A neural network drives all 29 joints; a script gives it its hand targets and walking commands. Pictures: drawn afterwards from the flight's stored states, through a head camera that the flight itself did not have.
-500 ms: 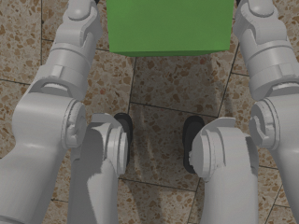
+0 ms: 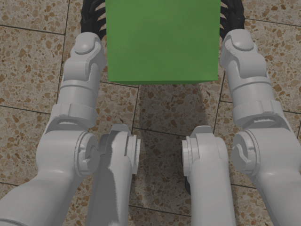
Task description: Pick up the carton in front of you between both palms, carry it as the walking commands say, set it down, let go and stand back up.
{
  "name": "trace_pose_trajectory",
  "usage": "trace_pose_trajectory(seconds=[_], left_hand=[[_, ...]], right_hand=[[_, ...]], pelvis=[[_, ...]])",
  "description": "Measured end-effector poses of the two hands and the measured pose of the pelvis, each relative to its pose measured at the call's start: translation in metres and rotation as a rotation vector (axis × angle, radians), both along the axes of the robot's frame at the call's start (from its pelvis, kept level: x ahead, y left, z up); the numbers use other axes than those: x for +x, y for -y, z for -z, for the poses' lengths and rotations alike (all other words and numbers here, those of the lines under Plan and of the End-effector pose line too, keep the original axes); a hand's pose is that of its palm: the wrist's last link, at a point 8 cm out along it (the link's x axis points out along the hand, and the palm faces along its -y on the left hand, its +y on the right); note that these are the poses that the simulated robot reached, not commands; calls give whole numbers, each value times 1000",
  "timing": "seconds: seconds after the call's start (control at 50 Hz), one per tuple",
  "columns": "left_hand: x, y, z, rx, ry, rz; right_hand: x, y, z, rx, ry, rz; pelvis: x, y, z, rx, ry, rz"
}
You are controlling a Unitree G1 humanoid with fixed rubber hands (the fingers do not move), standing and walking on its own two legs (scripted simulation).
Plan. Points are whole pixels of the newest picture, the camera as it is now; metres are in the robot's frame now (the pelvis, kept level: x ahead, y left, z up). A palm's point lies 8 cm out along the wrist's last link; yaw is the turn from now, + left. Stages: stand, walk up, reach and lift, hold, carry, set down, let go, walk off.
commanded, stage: reach and lift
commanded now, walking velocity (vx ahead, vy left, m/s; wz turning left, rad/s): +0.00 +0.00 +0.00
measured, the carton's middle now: (160, 43) +0.53 +0.00 -0.18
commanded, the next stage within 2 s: none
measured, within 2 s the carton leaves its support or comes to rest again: neither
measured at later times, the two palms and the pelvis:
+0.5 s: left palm (42, 15) +0.48 +0.15 +0.07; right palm (295, 11) +0.49 -0.15 +0.07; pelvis -0.01 +0.00 +0.12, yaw -1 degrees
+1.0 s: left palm out of the picture +0.44 +0.15 +0.23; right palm out of the picture +0.44 -0.15 +0.23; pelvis +0.05 +0.00 +0.27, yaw -1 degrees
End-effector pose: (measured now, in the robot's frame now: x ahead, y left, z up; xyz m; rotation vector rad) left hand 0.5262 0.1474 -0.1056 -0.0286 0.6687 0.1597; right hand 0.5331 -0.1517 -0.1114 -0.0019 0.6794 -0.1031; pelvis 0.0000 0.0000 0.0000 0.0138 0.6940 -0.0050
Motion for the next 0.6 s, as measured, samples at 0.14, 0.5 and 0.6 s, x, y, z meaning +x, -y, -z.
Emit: trace_pose_trajectory(seconds=[0.14,0.5,0.6], left_hand=[[-22,6,-75,-13,-14,4],[-42,2,-173,-3,-10,12],[-51,2,-204,-5,-15,15]], right_hand=[[-23,5,-79,2,-15,24],[-46,2,-177,0,-10,26],[-57,3,-207,7,-16,35]], pelvis=[[-9,-2,-41,-2,-28,8],[-8,-2,-123,-4,-49,8],[4,-3,-150,-4,-27,9]])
